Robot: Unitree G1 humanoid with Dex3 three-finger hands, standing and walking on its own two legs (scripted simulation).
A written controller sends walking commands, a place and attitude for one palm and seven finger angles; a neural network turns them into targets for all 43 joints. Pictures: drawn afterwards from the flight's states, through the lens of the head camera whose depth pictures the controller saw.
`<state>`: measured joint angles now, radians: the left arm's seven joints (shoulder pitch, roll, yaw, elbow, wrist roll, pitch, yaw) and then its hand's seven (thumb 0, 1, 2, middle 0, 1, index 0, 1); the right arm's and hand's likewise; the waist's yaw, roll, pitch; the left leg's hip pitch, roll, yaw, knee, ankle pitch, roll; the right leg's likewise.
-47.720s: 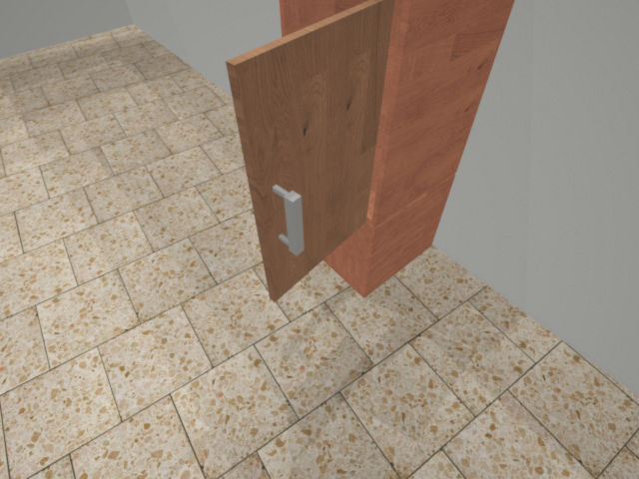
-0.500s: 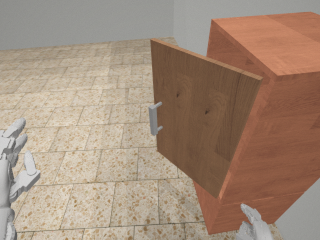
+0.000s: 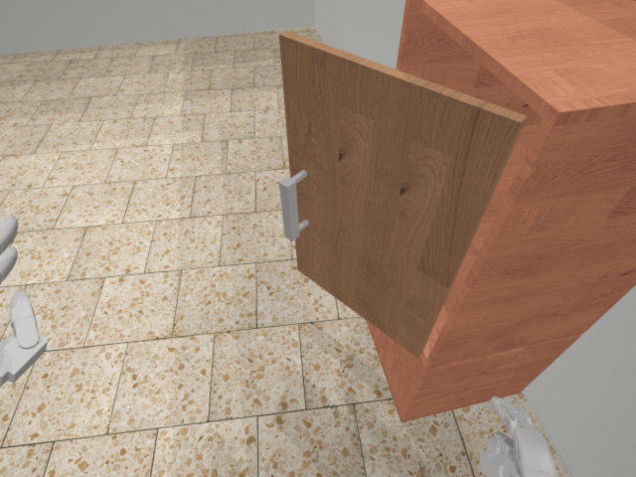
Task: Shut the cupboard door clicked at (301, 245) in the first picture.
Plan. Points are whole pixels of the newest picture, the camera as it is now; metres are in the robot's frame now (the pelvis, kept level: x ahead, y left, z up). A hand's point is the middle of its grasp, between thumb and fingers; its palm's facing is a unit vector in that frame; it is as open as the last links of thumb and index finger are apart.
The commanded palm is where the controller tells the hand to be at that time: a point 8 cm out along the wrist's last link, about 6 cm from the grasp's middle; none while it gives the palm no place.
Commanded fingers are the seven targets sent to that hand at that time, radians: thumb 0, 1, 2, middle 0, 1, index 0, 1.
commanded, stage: step back with the hand held close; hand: left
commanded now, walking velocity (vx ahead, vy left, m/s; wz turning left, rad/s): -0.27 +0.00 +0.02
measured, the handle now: (296, 206) +0.62 +0.09 -0.07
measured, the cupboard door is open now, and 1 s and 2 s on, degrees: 36 36 36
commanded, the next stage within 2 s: stop stepping back and stand still in 1.24 s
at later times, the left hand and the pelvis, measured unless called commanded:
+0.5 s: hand out of the picture +0.15 +0.28 +0.16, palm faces +0.49 -0.76 -0.44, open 7.5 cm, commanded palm +0.08 +0.31 +0.18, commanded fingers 0.00 0.90 0.90 -0.20 -0.30 -0.20 -0.30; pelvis -0.05 +0.01 -0.02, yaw +1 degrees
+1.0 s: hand out of the picture +0.11 +0.26 +0.16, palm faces +0.38 -0.81 -0.45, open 7.5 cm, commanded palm +0.04 +0.29 +0.18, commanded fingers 0.00 0.90 0.90 -0.20 -0.30 -0.20 -0.30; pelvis -0.11 +0.00 +0.00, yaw -2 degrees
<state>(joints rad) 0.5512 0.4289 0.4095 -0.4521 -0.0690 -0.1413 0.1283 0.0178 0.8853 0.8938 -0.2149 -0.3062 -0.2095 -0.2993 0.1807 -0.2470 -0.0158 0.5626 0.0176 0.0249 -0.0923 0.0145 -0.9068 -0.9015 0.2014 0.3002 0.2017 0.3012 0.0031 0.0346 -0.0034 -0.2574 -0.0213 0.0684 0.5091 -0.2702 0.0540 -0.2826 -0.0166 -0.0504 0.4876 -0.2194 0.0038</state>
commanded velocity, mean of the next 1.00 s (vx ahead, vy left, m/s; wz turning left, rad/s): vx -0.35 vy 0.00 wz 0.00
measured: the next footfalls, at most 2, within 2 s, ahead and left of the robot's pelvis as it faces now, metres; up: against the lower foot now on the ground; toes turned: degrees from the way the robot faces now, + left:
right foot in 1.00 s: -0.23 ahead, -0.12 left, +0.00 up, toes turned -2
left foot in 1.26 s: -0.08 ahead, +0.06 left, +0.00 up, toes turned -1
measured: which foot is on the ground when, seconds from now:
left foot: down 0.00-1.00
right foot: down 0.00-0.74, up 0.76-0.98, down 1.00-1.00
